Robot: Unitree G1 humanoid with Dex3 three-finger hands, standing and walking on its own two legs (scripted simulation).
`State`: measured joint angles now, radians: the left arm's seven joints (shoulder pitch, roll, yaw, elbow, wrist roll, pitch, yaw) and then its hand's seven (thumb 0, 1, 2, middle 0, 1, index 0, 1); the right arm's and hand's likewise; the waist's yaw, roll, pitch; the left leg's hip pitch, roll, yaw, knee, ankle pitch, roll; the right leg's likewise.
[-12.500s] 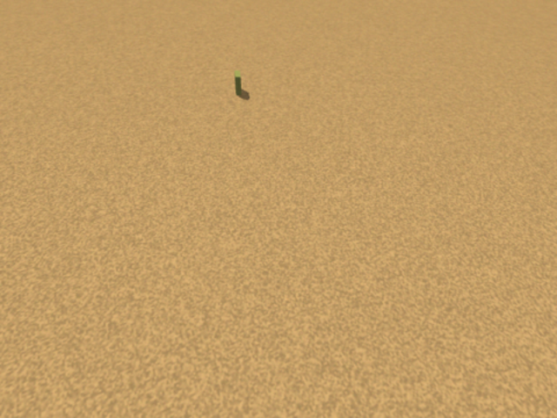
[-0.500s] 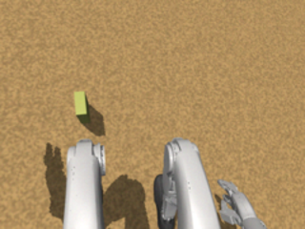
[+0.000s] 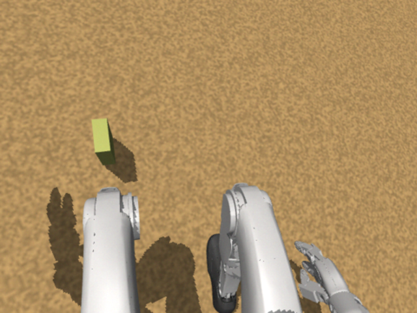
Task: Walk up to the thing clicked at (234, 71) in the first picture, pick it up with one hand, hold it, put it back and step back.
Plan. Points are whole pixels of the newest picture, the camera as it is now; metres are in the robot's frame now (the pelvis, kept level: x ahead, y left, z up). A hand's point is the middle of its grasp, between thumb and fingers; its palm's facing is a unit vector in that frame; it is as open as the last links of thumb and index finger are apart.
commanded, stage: approach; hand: left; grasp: from the side
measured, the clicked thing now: (104, 143) +0.48 +0.20 -0.30
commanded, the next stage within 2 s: close in in 0.46 s
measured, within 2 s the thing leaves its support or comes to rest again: leaves its support in 1.94 s
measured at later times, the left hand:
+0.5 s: hand (27, 140) +0.43 +0.33 -0.17, palm faces +0.11 -0.99 +0.00, open 16.6 cm
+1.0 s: hand (79, 144) +0.45 +0.25 -0.24, palm faces +0.15 -0.99 +0.01, open 17.2 cm
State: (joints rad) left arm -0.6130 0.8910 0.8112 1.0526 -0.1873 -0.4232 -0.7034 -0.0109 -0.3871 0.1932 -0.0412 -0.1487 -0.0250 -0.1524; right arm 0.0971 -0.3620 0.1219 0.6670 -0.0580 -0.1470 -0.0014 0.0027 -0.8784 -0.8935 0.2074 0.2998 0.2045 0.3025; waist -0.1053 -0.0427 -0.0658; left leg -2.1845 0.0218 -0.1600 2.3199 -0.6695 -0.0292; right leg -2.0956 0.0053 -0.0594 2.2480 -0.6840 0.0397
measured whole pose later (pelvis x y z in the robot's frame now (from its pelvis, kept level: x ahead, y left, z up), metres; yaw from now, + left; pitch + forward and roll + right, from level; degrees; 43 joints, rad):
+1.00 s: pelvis -0.01 +0.02 -0.08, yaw -9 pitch +12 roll -16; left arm -0.67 0.87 0.60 1.49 -0.11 -1.06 -0.23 -0.01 -0.50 0.10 -0.04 -0.11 -0.04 -0.10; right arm -0.15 -0.40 0.50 0.55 -0.36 0.00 0.10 0.00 -0.91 -0.90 0.21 0.30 0.21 0.30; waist -0.27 -0.26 0.30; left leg -2.22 0.01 -0.38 2.67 -0.69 -0.04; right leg -2.07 0.09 -0.20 2.43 -0.62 0.08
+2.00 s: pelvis -0.01 +0.02 -0.08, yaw -11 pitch +12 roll -18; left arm -0.69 0.86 0.43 1.51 -0.01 -1.15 0.06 -0.01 0.21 0.44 -0.28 -0.32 -0.28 -0.32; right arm -0.20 -0.37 0.54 0.56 -0.40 0.03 0.16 -0.01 -0.86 -0.89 0.21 0.30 0.20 0.30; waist -0.28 -0.29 0.32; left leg -2.21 0.01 -0.43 2.67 -0.71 -0.04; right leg -2.05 0.10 -0.24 2.40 -0.62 0.09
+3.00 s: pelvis -0.01 +0.02 -0.07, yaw -11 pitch +13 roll -20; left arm -0.73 0.87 0.39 1.52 0.00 -1.16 0.09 0.02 0.08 0.81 -0.41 -0.63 -0.61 -0.73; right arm -0.22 -0.34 0.55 0.55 -0.41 0.04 0.16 -0.01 -0.85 -0.89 0.21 0.30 0.20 0.30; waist -0.28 -0.30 0.31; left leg -2.21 0.01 -0.44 2.65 -0.71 -0.03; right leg -2.04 0.10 -0.25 2.37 -0.62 0.08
